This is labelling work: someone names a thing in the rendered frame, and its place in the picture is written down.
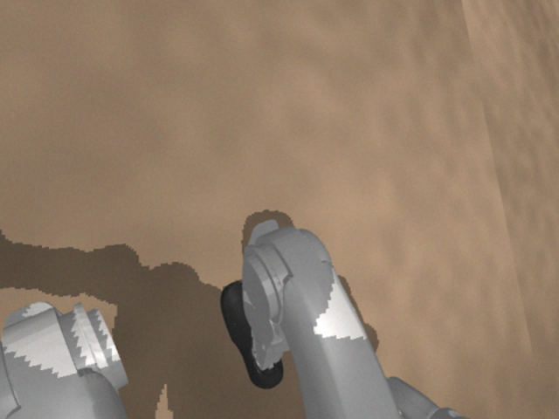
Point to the right robot foot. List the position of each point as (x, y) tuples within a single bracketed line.
[(232, 307)]

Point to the right robot hand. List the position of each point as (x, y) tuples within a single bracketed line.
[(411, 403)]

